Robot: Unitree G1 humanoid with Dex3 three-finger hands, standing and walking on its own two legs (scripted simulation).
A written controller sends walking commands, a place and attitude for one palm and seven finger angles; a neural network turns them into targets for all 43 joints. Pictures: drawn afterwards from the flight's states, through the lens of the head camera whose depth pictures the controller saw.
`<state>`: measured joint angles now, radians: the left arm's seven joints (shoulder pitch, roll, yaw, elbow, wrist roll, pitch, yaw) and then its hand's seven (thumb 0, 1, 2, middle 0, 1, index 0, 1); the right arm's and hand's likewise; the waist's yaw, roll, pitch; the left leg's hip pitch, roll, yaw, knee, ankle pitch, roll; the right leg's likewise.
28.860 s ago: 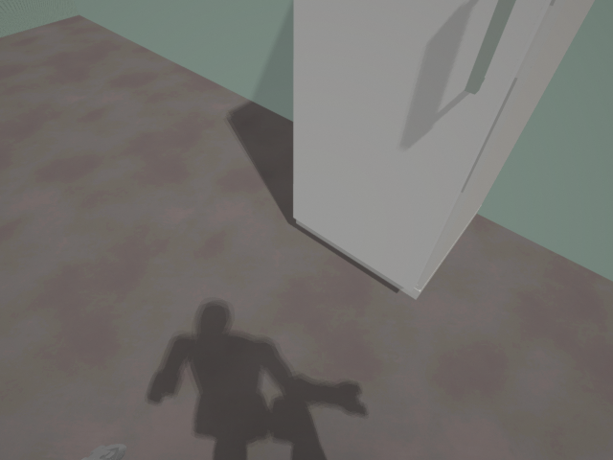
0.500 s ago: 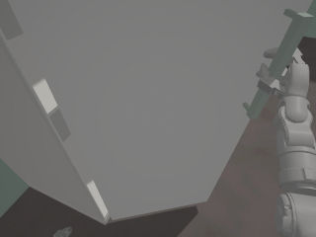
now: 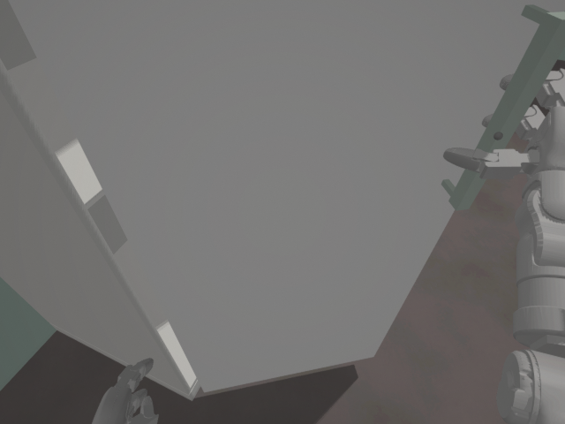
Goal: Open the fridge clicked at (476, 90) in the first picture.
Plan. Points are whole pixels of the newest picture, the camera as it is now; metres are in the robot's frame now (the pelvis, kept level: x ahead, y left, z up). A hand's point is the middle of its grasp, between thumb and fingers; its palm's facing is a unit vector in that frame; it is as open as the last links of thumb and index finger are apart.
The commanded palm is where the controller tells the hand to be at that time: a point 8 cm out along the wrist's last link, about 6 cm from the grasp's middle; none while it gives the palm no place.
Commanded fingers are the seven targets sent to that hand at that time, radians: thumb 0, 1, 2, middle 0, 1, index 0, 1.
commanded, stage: loosen the grip on the handle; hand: right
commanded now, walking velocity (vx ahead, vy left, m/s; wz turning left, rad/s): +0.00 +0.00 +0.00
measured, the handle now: (490, 123) +0.45 -0.23 +0.24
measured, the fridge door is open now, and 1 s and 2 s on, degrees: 55 55 55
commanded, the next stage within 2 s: slip the hand off the handle in 0.24 s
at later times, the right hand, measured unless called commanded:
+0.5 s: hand (538, 137) +0.41 -0.27 +0.25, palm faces +0.35 +0.92 -0.15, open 14.7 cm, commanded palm +0.37 -0.31 +0.25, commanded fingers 0.00 0.55 -0.20 0.25 1.15 0.25 1.15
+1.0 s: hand out of the picture +0.40 -0.32 +0.25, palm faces +0.31 +0.94 -0.17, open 14.7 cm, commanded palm +0.35 -0.35 +0.25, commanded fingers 0.00 0.55 -0.20 0.25 1.15 0.25 1.15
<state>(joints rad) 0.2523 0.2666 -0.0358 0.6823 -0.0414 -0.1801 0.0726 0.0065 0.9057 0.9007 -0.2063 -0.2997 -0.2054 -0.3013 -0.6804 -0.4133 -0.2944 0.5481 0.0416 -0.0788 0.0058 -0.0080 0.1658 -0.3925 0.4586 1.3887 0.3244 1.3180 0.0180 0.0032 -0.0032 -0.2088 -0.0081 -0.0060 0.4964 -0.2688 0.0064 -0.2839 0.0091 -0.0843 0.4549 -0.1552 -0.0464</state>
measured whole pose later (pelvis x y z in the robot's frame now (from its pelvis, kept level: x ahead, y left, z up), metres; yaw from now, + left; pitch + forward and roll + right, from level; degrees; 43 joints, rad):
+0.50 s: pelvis +0.04 +0.03 +0.00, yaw -2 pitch +2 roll +0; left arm 0.19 0.26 -0.04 0.67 -0.06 -0.10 0.11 0.01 0.91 0.90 -0.21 -0.30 -0.21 -0.30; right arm -0.55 -0.53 -0.44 0.42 0.13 0.06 0.15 -0.01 0.55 -0.20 0.27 1.16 0.26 1.16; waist -0.01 -0.03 -0.05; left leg -0.22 -0.03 0.03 0.52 -0.33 0.04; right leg -0.33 -0.01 -0.04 0.51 -0.22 -0.01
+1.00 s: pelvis +0.02 +0.01 -0.01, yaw -1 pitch +3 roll +1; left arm 0.29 0.29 -0.04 0.69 -0.07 -0.10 0.14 0.01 0.91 0.90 -0.21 -0.30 -0.20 -0.30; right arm -0.61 -0.66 -0.49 0.60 0.15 -0.03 0.28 -0.01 0.55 -0.20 0.26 1.15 0.25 1.15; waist 0.03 -0.04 -0.05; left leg -0.27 -0.03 0.03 0.53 -0.31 0.02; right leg -0.39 -0.01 -0.05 0.56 -0.23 -0.04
